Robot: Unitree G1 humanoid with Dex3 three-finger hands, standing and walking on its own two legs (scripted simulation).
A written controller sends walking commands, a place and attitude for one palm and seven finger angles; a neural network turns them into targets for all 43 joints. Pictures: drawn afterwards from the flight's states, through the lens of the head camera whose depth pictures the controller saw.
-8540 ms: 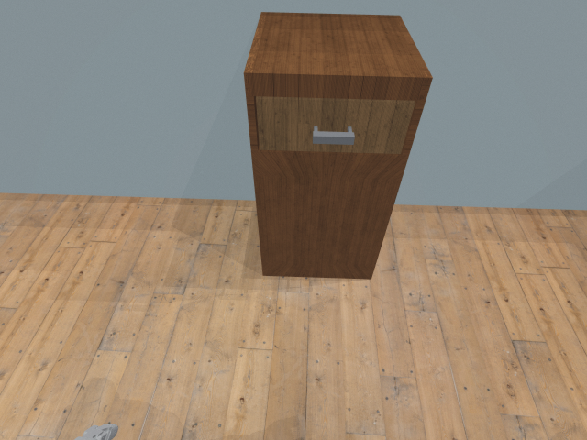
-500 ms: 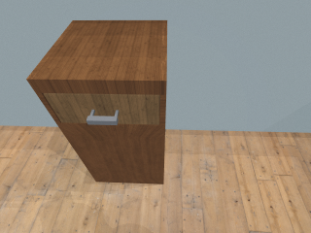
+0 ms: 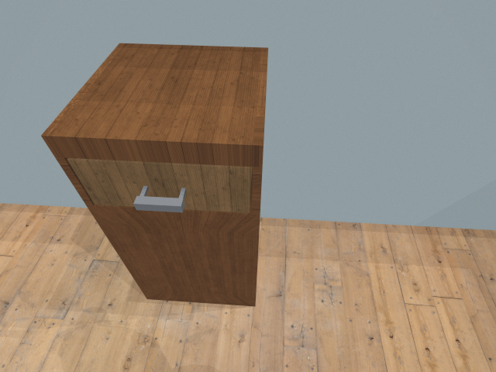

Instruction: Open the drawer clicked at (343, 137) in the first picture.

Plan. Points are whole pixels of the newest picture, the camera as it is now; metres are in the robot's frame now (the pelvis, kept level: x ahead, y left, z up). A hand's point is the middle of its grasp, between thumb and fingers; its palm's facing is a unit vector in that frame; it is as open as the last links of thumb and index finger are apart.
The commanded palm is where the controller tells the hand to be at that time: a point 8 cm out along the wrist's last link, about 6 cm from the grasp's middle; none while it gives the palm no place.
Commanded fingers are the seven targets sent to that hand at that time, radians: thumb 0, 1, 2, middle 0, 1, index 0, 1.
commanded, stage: look again from close up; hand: left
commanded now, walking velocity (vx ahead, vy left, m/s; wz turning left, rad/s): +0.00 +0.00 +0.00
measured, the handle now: (161, 197) +0.48 +0.23 -0.06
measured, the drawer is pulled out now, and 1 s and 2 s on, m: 0.00 0.00 0.00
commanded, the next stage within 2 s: raise the hand with hooked fingers in 0.50 s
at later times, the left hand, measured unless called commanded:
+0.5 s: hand out of the picture -0.03 +0.13 -0.17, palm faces +0.06 -0.98 -0.17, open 7.4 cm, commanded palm none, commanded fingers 0.00 0.90 0.90 -0.20 -0.30 -0.20 -0.30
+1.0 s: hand (185, 335) +0.19 +0.12 -0.05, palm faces -0.01 -0.38 -0.93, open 8.4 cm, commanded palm +0.14 +0.18 -0.02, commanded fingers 0.00 0.41 0.69 -0.23 -0.62 -0.23 -0.62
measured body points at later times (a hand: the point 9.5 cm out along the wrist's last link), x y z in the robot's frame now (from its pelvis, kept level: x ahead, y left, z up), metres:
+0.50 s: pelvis +0.00 -0.02 +0.00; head +0.01 -0.03 +0.45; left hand -0.03 +0.18 -0.16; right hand -0.02 -0.22 -0.17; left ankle +0.00 +0.10 -0.74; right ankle -0.05 -0.11 -0.74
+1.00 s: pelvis -0.04 -0.04 -0.04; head -0.02 -0.06 +0.41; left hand +0.19 +0.14 +0.00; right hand +0.19 -0.29 -0.10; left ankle +0.00 +0.10 -0.74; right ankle -0.05 -0.11 -0.74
